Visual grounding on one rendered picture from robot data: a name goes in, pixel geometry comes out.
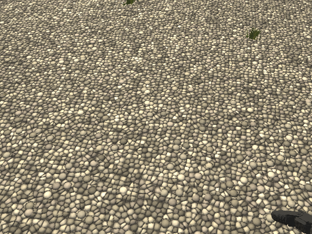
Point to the robot right hand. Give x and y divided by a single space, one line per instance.
300 220

